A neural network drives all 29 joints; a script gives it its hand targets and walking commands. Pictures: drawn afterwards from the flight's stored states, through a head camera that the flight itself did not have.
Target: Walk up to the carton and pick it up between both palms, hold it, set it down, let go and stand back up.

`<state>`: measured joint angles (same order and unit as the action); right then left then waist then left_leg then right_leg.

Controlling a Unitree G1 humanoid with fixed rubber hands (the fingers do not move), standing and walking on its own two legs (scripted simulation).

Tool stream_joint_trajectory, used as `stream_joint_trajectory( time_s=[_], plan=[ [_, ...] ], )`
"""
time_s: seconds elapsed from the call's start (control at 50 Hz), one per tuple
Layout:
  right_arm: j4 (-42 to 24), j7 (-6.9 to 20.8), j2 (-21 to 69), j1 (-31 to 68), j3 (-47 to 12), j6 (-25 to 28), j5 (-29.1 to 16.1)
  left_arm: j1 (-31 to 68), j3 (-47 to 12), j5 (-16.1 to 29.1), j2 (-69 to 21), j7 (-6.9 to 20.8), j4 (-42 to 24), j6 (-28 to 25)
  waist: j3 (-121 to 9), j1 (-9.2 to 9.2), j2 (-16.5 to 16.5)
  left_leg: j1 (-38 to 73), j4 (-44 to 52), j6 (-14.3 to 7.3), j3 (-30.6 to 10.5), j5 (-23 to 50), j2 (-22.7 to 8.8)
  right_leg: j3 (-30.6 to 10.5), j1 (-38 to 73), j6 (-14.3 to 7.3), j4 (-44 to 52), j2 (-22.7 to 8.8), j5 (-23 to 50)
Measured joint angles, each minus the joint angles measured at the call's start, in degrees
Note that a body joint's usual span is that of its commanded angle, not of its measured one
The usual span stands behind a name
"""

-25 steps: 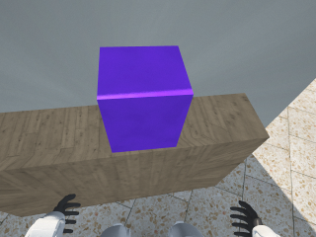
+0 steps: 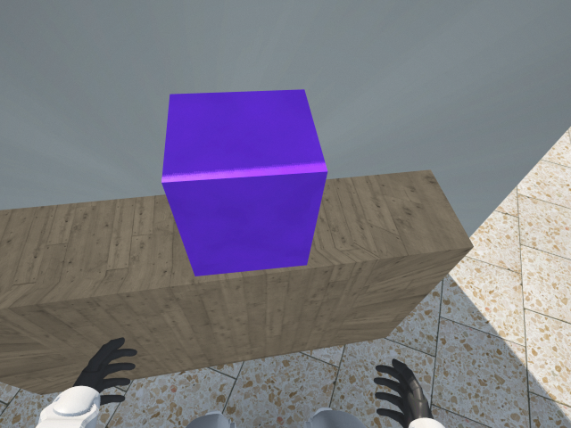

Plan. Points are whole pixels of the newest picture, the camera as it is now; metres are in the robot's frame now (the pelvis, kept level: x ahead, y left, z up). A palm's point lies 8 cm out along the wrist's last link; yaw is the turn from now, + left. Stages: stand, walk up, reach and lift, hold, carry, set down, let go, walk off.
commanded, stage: reach and lift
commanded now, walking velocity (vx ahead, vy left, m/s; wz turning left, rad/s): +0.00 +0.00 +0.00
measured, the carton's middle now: (246, 189) +0.49 +0.05 +0.01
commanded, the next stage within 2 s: none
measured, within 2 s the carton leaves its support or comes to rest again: neither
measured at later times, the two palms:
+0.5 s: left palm (90, 391) +0.19 +0.25 -0.06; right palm (415, 398) +0.17 -0.18 -0.06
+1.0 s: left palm (86, 372) +0.21 +0.25 -0.04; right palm (409, 360) +0.21 -0.18 -0.04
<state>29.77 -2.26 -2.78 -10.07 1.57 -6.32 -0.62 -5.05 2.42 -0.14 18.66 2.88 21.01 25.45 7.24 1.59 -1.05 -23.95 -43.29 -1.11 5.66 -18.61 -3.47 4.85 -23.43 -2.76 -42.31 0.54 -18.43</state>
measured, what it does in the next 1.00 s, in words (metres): shifts its weight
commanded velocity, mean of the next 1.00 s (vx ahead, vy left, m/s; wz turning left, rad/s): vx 0.00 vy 0.00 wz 0.00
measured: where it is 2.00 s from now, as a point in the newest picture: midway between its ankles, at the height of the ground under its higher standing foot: outside the picture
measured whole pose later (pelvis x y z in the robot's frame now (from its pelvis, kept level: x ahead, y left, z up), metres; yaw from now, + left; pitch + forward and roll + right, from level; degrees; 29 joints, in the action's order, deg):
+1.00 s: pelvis +0.05 +0.01 +0.03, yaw +1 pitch -2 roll -1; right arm 45.8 0.6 -5.0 -10.3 -0.6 24.8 -7.9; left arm -9.8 -1.9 7.7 15.3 0.4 40.7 -20.0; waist 1.3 -1.2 -2.6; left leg -10.4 -27.5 -1.2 4.9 -15.3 -1.1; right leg 3.6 -9.3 -1.3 -25.7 0.4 -14.6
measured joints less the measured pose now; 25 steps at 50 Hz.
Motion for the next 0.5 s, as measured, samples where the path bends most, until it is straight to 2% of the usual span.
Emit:
stream_joint_trajectory(
  time_s=[0.08,0.18,0.34,0.5],
  plan=[
    [0.01,-0.91,-0.02,-2.36,-1.05,2.34,-0.21,-1.9,-0.44,1.22,-0.27,0.13,1.4,-2.37,-1.49,0.54,-0.37,5.81,5.26,0.36,0.78,1.35,0.46,-0.77,5.38,0.41,4.84,-0.02,1.45],
    [1.11,-0.02,-2.22,-5.58,-0.46,4.51,0.42,-4.79,-0.88,0.98,-1.91,-0.37,4.99,-6.02,-2.43,-0.45,-0.71,11.43,11.01,0.15,1.14,3.19,1.03,-1.15,10.91,0.76,10.5,-0.04,3.33],
    [5.13,1.8,-2.87,-5.32,1.41,10.74,0.46,-5.76,-1.54,1.1,-3.6,-2.01,10.81,-17.39,-1.54,-2.14,-0.68,11.51,12.62,0.01,0.4,3.95,1.35,-0.58,11.51,0.86,12.58,-0.12,4.11],
    [9.06,0.71,0.4,-3.34,-0.55,17.5,-0.77,-4.63,-2.46,4.09,-2.52,-2.08,13.22,-26.03,-3.61,-1.4,-1.53,11.98,15.05,0.26,0.07,4.59,1.85,-0.57,11.73,0.79,14.2,-0.31,4.11]
  ],
)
